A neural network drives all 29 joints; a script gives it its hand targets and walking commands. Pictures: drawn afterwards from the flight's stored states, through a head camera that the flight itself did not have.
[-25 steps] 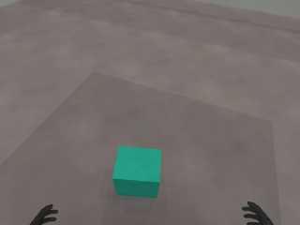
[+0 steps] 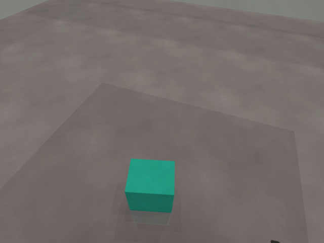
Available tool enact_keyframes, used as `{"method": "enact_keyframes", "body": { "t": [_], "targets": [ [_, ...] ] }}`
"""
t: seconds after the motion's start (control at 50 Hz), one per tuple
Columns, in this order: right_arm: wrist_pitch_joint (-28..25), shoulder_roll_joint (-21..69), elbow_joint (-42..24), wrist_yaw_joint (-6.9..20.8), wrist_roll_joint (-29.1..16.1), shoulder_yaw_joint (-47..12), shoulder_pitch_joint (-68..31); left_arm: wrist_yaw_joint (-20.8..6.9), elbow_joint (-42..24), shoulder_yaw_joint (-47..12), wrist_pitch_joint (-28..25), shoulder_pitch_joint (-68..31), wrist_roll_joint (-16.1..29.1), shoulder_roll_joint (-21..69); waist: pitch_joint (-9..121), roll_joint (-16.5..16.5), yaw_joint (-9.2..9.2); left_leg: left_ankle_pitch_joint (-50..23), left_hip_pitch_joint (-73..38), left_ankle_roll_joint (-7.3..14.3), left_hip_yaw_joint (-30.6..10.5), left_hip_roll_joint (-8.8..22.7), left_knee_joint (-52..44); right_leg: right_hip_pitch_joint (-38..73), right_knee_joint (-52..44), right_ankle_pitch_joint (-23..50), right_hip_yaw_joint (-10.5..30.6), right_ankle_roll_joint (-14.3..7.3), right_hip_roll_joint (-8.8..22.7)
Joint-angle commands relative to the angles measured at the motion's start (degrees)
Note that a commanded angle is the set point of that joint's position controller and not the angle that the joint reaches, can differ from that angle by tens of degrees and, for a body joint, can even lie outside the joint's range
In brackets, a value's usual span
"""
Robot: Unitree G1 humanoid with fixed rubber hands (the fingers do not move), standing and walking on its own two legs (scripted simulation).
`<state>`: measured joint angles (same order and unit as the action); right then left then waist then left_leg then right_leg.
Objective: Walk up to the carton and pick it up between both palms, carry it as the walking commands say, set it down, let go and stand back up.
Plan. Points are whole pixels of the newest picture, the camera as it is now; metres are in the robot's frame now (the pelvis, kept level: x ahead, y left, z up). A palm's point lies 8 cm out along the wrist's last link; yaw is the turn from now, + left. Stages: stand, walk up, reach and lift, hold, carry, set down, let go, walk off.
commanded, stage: walk up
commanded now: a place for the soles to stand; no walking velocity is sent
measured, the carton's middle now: (151, 186) +0.54 +0.06 -0.64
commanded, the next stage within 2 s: none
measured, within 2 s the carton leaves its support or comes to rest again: neither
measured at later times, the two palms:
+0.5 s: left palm out of the picture +0.15 +0.28 -0.11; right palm out of the picture +0.12 -0.32 -0.11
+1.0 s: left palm (57, 233) +0.18 +0.28 -0.10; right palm (285, 238) +0.16 -0.32 -0.11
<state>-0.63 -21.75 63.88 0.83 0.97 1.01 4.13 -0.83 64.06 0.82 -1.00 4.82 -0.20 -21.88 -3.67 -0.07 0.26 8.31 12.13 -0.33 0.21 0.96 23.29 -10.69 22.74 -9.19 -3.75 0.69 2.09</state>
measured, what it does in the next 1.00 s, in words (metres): shifts its weight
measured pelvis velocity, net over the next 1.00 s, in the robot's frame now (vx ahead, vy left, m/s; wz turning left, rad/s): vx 0.06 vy -0.02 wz -0.03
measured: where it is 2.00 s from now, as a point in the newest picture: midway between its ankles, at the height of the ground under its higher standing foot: outside the picture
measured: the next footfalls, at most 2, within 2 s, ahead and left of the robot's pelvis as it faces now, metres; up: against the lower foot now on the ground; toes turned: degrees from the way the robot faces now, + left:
right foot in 1.72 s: +0.15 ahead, -0.06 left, +0.00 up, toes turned +5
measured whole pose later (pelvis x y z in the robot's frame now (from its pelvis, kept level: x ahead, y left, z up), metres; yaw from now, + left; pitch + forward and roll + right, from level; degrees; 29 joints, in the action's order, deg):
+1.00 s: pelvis +0.06 -0.02 +0.00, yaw -2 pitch -3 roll +0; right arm -0.5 -20.0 61.5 -0.5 0.6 1.2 3.2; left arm 0.0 63.0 1.1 -0.6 2.4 0.2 -20.7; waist -3.0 -0.1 0.4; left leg 11.5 4.6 -2.1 1.3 2.5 19.1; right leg -4.6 19.9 -12.5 -1.8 -0.3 0.3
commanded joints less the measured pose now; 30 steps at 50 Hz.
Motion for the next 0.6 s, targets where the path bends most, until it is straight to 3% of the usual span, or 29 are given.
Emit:
{"method": "enact_keyframes", "body": {
  "t": [0.0, 0.02, 0.04, 0.06, 0.1, 0.12, 0.14, 0.16, 0.18, 0.2, 0.22, 0.24, 0.28, 0.3, 0.32, 0.34, 0.36, 0.38, 0.4, 0.42, 0.44, 0.46, 0.48, 0.5, 0.52, 0.54, 0.56, 0.58],
  "targets": [
    [-0.9, -11.9, -2.9, -0.6, 0.4, 2.4, -2.8, 0.4, -3.6, 2.5, -1.1, -3.2, -0.4, -11.8, 4.3, 0.3, 0.07, 15.2, 2.0, 1.0, -7.4, 6.0, -7.8, 0.5, -7.4, -15.6, 8.2, -1.9, 5.0],
    [-1.3, -11.5, -3.1, -0.6, -0.5, 2.2, -3.4, 0.3, -2.9, 1.8, -1.0, -3.1, 0.0, -10.7, 5.0, -0.7, 0.61, 14.4, 1.0, 0.8, -7.9, 6.3, -7.8, 0.3, -7.5, -14.2, 9.2, -1.9, 5.4],
    [-1.1, -10.1, -2.1, -0.4, -0.4, 1.6, -0.6, 0.5, -2.8, 2.1, -0.8, -5.3, -0.3, -11.4, 4.3, 1.6, -1.46, 13.2, 1.2, 1.5, -8.9, 6.4, -9.4, -0.6, -7.1, -14.9, 9.1, -1.9, 5.3],
    [-1.3, -11.8, -2.7, -0.7, 0.2, 1.9, -2.3, 0.3, -3.3, 1.6, -0.7, -4.6, -0.2, -10.3, 4.1, 0.0, 0.72, 13.9, 1.6, 0.8, -9.0, 6.5, -9.3, 0.8, -7.1, -10.3, 8.0, -2.0, 4.8],
    [-0.9, -11.3, -2.8, -0.6, 0.5, 2.4, -2.2, 0.3, -3.2, 2.5, -0.7, -4.2, -0.4, -11.7, 3.5, 2.2, 0.52, 15.0, 5.1, 0.7, -8.5, 6.6, -8.9, 1.1, -7.5, -16.0, 8.1, -1.7, 4.9],
    [-0.9, -12.2, -2.4, -0.6, -0.5, 2.2, -2.0, 0.5, -2.1, 2.5, -0.8, -3.2, -0.6, -11.4, 2.7, 0.4, -0.56, 14.3, 2.9, 0.8, -7.9, 6.3, -8.6, -1.0, -8.0, -16.2, 9.7, -2.3, 5.2],
    [-1.2, -11.4, -2.3, -0.6, -0.3, 1.5, -3.0, 0.3, -2.6, 1.7, -0.7, -3.7, -0.2, -10.2, 2.5, -1.4, 0.38, 12.5, 2.5, 1.3, -8.5, 6.1, -8.2, -1.6, -7.6, -13.7, 9.5, -1.9, 5.2],
    [-1.1, -10.3, -3.1, -0.7, 0.2, 1.7, -2.8, 0.6, -2.9, 2.1, -0.7, -3.2, -0.5, -10.2, 3.6, -3.3, -0.77, 12.4, 0.5, 1.3, -8.2, 6.2, -9.7, -1.1, -6.6, -13.7, 9.2, -2.4, 4.5],
    [-1.3, -10.0, -2.5, -0.7, 0.3, 1.7, -3.1, 0.5, -2.7, 1.8, -1.0, -2.4, -0.1, -9.5, 5.8, -2.9, 0.46, 10.7, 0.1, 1.3, -8.4, 7.4, -9.3, 0.5, -6.9, -9.8, 8.4, -1.9, 4.8],
    [-1.6, -10.8, -2.9, -0.6, 0.1, 1.5, -2.2, 0.5, -2.3, 1.6, -0.8, -3.5, -0.1, -10.0, 4.2, 1.4, -0.02, 9.1, -0.7, 1.1, -8.4, 7.2, -8.7, -0.2, -7.4, -9.0, 7.7, -1.3, 4.2],
    [-1.9, -10.4, -2.0, -0.6, 0.0, 1.0, -2.9, 0.5, -2.2, 2.0, -1.0, -4.5, 0.1, -9.3, 1.7, 0.0, 0.53, 4.0, 0.9, 0.7, -6.9, 6.9, -7.5, 0.3, -6.9, -4.3, 7.8, -1.5, 4.7],
    [-1.7, -11.2, -2.3, -0.7, 0.0, 1.2, -2.2, 0.6, -2.3, 2.2, -0.8, -2.4, 0.5, -11.1, 3.3, -0.2, 0.59, 3.4, 1.4, 1.2, -7.7, 7.3, -7.4, 1.2, -6.9, -4.5, 7.8, -2.0, 5.3],
    [-1.6, -10.6, -2.0, -1.1, -0.1, 1.6, -1.1, 0.6, -2.9, 1.8, -1.2, -4.1, 0.0, -9.9, 3.7, 3.1, -0.01, 0.4, -3.0, 0.9, -5.8, 6.4, -5.6, -0.5, -9.0, -1.4, 10.9, -2.7, 6.9],
    [-1.7, -11.0, -2.3, -1.0, -0.4, 1.6, 0.3, 0.7, -3.0, 1.6, -1.2, -4.5, 0.1, -10.2, 4.1, 0.4, -0.81, -1.9, -1.8, 0.6, -5.8, 7.0, -6.1, 2.1, -7.1, 0.8, 9.1, -2.3, 6.3],
    [-1.5, -9.9, -1.6, -0.9, 0.2, 1.5, 0.5, 0.7, -3.1, 1.7, -1.0, -5.0, 0.6, -10.0, 4.9, -2.3, -0.16, -1.1, -1.7, 0.5, -5.4, 6.7, -7.6, 2.5, -6.0, -1.4, 8.5, -2.6, 5.4],
    [-1.6, -10.6, -2.9, -1.0, 0.1, 1.2, -1.9, 0.5, -2.6, 1.6, -0.8, -3.7, 0.1, -9.3, 4.9, -1.0, 0.37, -1.5, -2.2, 1.0, -5.5, 7.0, -6.7, 3.1, -7.5, -1.5, 7.9, -2.2, 5.3],
    [-1.3, -10.4, -3.5, -0.9, 0.1, 1.7, -1.9, 0.8, -2.2, 2.0, -1.0, -3.8, -0.4, -10.3, 4.6, 1.6, -0.83, -2.7, -1.5, 1.2, -5.6, 7.1, -5.2, 1.5, -7.7, -2.1, 7.9, -2.2, 5.3],
    [-1.4, -10.3, -2.8, -0.8, -0.3, 2.3, -0.6, 0.9, -3.3, 1.9, -0.9, -3.7, -0.3, -9.7, 7.6, 0.1, -1.07, -1.4, -4.3, 0.9, -5.0, 6.9, -5.5, 3.2, -7.0, -0.6, 8.6, -2.5, 6.1],
    [-1.5, -10.1, -1.8, -1.0, -0.6, 1.6, 0.1, 0.7, -3.4, 1.9, -1.2, -5.6, -0.1, -10.2, 8.3, -0.8, -1.65, -5.6, -5.9, 0.7, -5.0, 7.3, -6.5, 3.1, -6.1, 3.3, 9.0, -2.4, 6.4],
    [-1.5, -10.7, -2.6, -1.0, 0.0, 1.8, -1.9, 0.7, -2.7, 1.9, -0.9, -4.9, 0.6, -9.6, 5.7, -2.1, 0.19, -7.3, -4.3, 0.9, -5.0, 6.8, -6.3, 3.3, -6.2, 4.6, 8.2, -1.9, 5.7],
    [-1.6, -9.7, -3.7, -1.2, -0.1, 1.8, -2.4, 0.9, -2.9, 1.8, -0.9, -3.8, 0.0, -9.4, 8.0, 1.3, 0.33, -8.6, -5.4, 1.1, -5.3, 7.3, -5.5, 5.2, -6.0, 9.4, 7.2, -2.1, 6.0],
    [-1.5, -8.8, -3.2, -1.2, -0.6, 1.7, -0.6, 0.7, -3.5, 2.0, -1.0, -5.5, 0.0, -10.0, 8.4, 1.5, -1.16, -9.8, -7.5, 0.7, -4.7, 7.7, -6.2, 4.7, -5.4, 11.2, 7.7, -2.2, 5.9],
    [-1.6, -10.1, -3.8, -1.3, -0.2, 1.5, -2.8, 0.9, -3.4, 2.3, -0.9, -4.6, 0.3, -10.2, 8.6, 0.8, 0.27, -11.9, -4.7, 1.2, -4.8, 7.7, -5.0, 7.1, -4.6, 11.4, 6.4, -1.6, 6.1],
    [-1.6, -7.9, -3.4, -1.4, -0.6, 1.8, -0.9, 1.0, -3.5, 2.7, -0.7, -5.5, 0.2, -10.9, 8.3, 2.1, -0.30, -11.4, -5.0, 0.0, -3.9, 7.6, -6.0, 7.5, -4.7, 11.3, 6.3, -1.4, 6.0],
    [-1.5, -9.1, -3.1, -1.6, -0.7, 1.9, -2.8, 1.0, -3.3, 2.4, -0.6, -4.5, 0.2, -10.1, 8.3, 1.7, 0.38, -9.1, -5.9, 0.6, -4.4, 7.5, -5.5, 6.8, -5.7, 10.8, 8.6, -1.5, 6.6],
    [-1.6, -9.6, -2.9, -1.6, -0.4, 1.9, -3.0, 1.0, -3.5, 2.3, -0.5, -5.6, 0.6, -10.4, 8.9, -3.0, -0.12, -9.9, -5.3, 1.1, -4.4, 8.0, -6.3, 6.9, -4.7, 8.8, 7.2, -2.0, 6.5],
    [-1.4, -8.6, -3.9, -1.4, -0.3, 2.0, -3.0, 1.1, -3.1, 2.3, -0.7, -4.4, 0.4, -9.8, 6.5, -0.3, 0.35, -11.2, -5.4, 1.1, -4.2, 7.6, -6.3, 6.8, -5.5, 9.2, 8.2, -2.0, 6.3],
    [-1.5, -9.5, -3.3, -1.4, -0.5, 1.9, -1.8, 0.9, -2.9, 2.4, -0.8, -6.0, 0.3, -10.5, 9.6, -1.9, -0.90, -11.9, -6.9, 0.3, -3.5, 7.5, -5.9, 6.7, -4.6, 10.2, 7.0, -2.6, 6.0]
  ]
}}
